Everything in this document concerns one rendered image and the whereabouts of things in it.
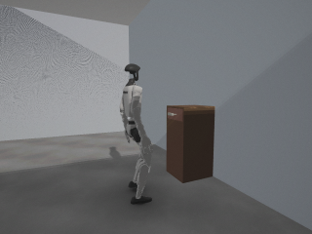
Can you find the robot right upper arm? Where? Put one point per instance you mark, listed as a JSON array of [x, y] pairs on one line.
[[137, 91]]

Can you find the robot right forearm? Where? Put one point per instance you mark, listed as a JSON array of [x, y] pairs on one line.
[[138, 122]]

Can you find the left robot hand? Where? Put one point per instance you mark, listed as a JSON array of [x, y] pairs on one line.
[[127, 137]]

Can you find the right robot hand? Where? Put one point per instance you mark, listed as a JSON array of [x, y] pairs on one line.
[[144, 141]]

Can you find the cabinet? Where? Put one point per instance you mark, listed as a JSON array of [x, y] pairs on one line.
[[190, 143]]

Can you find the robot left upper arm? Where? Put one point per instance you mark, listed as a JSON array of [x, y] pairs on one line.
[[122, 105]]

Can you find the right robot thigh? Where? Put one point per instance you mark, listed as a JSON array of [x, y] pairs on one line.
[[148, 157]]

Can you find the drawer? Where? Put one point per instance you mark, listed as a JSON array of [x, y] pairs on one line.
[[177, 111]]

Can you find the robot left forearm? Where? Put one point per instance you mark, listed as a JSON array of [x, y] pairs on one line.
[[124, 118]]

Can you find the left robot foot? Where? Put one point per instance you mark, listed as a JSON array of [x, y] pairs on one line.
[[132, 184]]

